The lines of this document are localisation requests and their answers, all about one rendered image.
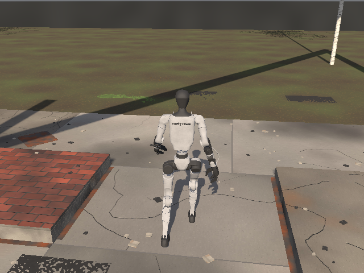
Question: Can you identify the right robot forearm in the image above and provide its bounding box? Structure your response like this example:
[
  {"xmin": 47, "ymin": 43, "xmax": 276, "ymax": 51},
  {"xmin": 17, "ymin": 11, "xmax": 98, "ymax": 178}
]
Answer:
[{"xmin": 204, "ymin": 138, "xmax": 217, "ymax": 168}]

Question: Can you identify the right robot hand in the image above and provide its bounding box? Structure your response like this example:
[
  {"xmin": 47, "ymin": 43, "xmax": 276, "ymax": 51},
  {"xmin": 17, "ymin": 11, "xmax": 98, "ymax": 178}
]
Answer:
[{"xmin": 205, "ymin": 166, "xmax": 219, "ymax": 183}]

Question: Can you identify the right robot shin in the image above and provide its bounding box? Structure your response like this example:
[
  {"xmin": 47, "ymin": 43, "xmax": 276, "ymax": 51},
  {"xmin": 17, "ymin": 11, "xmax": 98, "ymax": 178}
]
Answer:
[{"xmin": 189, "ymin": 181, "xmax": 198, "ymax": 216}]

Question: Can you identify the robot right upper arm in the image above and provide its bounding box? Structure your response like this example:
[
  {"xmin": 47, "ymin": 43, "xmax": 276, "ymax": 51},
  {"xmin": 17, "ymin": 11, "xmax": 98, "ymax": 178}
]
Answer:
[{"xmin": 194, "ymin": 114, "xmax": 209, "ymax": 147}]

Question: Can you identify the left robot foot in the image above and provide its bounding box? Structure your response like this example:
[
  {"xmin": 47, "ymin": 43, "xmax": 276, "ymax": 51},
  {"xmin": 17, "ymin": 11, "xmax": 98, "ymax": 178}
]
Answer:
[{"xmin": 161, "ymin": 234, "xmax": 170, "ymax": 247}]

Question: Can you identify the robot left upper arm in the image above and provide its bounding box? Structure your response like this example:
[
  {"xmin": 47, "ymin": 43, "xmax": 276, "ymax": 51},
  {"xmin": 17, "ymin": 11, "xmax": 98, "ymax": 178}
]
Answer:
[{"xmin": 155, "ymin": 114, "xmax": 171, "ymax": 144}]

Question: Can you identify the left robot forearm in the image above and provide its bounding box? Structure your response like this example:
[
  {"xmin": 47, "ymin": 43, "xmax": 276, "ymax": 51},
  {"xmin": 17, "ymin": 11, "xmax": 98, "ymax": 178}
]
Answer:
[{"xmin": 154, "ymin": 136, "xmax": 161, "ymax": 150}]

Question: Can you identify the left robot hand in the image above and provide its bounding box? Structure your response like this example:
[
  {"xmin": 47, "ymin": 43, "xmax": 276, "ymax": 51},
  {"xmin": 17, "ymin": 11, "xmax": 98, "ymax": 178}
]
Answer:
[{"xmin": 154, "ymin": 145, "xmax": 167, "ymax": 154}]

